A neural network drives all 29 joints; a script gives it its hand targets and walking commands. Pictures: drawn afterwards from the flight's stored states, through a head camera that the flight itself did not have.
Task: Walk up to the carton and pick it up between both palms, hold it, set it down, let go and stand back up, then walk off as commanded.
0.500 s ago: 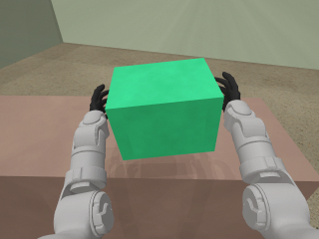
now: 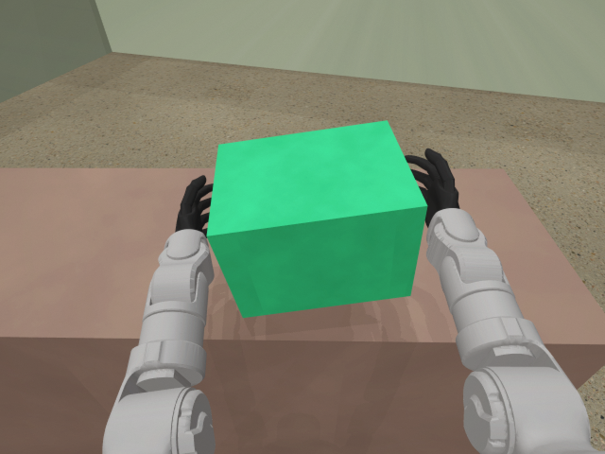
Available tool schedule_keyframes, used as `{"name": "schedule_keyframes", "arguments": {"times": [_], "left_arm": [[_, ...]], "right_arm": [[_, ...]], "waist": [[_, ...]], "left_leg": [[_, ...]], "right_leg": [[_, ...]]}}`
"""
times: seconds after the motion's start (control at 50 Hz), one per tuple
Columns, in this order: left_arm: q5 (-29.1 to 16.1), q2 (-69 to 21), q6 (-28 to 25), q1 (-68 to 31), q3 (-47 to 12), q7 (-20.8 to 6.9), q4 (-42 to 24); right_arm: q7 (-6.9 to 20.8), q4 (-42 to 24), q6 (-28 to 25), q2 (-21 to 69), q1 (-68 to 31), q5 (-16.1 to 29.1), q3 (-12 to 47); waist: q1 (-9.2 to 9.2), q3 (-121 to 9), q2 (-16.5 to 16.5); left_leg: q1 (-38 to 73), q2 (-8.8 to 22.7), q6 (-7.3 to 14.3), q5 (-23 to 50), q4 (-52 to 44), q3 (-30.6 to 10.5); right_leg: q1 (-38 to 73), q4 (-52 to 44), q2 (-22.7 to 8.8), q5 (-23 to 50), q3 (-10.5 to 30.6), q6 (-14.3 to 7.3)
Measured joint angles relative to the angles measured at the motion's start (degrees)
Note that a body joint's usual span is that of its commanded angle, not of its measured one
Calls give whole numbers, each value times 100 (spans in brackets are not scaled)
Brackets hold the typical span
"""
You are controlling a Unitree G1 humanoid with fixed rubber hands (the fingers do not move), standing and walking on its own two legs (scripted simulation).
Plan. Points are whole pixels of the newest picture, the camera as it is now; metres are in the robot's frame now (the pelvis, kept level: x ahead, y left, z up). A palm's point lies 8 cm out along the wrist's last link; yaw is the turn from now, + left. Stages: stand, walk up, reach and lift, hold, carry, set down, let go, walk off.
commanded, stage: set down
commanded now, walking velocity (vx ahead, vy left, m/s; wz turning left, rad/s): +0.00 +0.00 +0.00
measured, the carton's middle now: (314, 220) +0.41 +0.02 +0.13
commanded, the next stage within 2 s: none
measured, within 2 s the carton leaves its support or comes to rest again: neither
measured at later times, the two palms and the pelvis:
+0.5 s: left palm (205, 248) +0.38 +0.18 +0.11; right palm (441, 226) +0.40 -0.15 +0.14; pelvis +0.00 +0.00 +0.00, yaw +0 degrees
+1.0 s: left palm (215, 248) +0.40 +0.17 +0.09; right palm (440, 228) +0.41 -0.16 +0.12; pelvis +0.01 +0.00 +0.00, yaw +0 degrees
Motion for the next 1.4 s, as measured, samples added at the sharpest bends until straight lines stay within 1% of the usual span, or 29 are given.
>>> {"name": "schedule_keyframes", "arguments": {"times": [0.1,0.2,0.36,0.46,0.58,1.1,1.4], "left_arm": [[0,-51,-84,17,88,-3,0],[0,-138,-236,18,247,-15,73],[0,-212,-642,12,362,8,547],[0,-230,-916,-48,354,47,826],[0,-260,-1098,-162,374,80,1070],[1,-359,-1494,-191,578,60,1360],[31,-426,-1694,-191,719,41,1584]], "right_arm": [[12,-1,-68,9,7,-61,0],[75,96,-234,15,8,-340,-12],[226,554,-649,90,8,-786,-340],[300,725,-889,98,7,-969,-539],[370,832,-1057,95,7,-1152,-751],[490,893,-1364,215,52,-1741,-1181],[591,966,-1502,306,91,-2080,-1537]], "waist": [[0,43,0],[0,95,0],[0,159,0],[0,193,0],[0,211,0],[0,336,0],[0,391,0]], "left_leg": [[0,0,0,0,0,0],[0,0,0,8,0,0],[0,0,0,9,0,0],[0,0,0,2,0,0],[0,0,0,-19,0,0],[2,0,0,-125,-1,0],[2,0,0,-152,-1,0]], "right_leg": [[0,0,0,4,0,0],[0,0,0,12,0,0],[0,0,0,11,0,0],[0,0,0,3,0,0],[0,0,0,-19,0,0],[0,0,0,-129,0,-2],[0,0,0,-159,-1,-5]]}}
